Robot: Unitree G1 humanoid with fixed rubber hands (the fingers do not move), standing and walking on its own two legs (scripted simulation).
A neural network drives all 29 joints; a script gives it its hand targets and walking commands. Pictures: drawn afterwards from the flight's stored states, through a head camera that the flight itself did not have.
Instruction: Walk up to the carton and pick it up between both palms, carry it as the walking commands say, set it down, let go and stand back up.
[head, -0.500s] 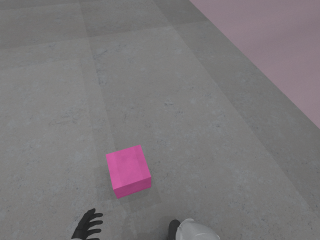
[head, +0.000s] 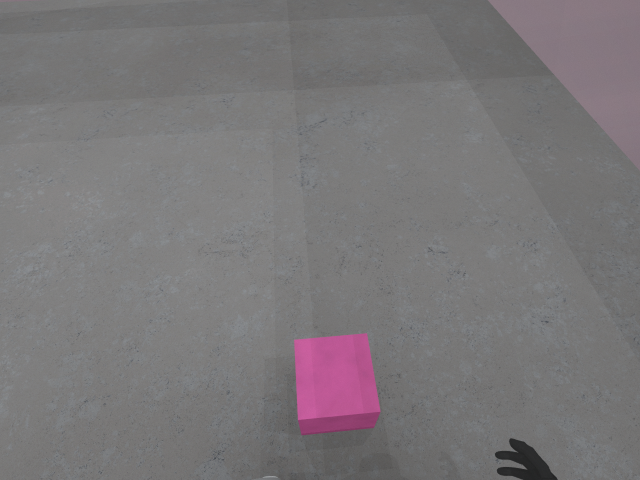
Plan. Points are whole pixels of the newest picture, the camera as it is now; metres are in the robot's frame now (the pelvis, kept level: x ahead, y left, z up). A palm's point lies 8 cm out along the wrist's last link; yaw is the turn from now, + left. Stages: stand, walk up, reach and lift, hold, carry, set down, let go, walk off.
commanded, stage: walk up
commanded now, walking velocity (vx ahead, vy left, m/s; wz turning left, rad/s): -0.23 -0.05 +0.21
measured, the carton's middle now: (334, 384) +0.44 -0.01 -0.67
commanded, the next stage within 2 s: none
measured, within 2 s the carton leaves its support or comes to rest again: neither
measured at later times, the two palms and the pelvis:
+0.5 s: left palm out of the picture -0.07 +0.21 -0.11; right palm out of the picture -0.03 -0.31 -0.13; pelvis -0.09 -0.05 +0.01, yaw +0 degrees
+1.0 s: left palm out of the picture -0.06 +0.14 -0.13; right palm out of the picture -0.11 -0.31 -0.13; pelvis -0.07 -0.09 +0.01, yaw +1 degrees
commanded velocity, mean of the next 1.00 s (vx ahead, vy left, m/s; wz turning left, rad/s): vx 0.00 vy -0.06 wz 0.02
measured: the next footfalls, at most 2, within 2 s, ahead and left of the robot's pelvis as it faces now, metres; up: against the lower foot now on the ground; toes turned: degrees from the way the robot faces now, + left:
right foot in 0.42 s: -0.09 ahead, -0.15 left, +0.00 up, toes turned -4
left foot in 0.80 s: -0.13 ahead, +0.04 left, +0.00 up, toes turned +4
